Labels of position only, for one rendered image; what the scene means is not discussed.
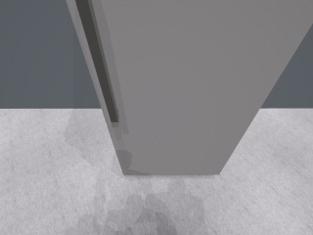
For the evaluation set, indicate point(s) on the handle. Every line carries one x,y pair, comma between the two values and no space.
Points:
87,15

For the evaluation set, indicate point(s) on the fridge door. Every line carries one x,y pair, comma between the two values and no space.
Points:
189,76

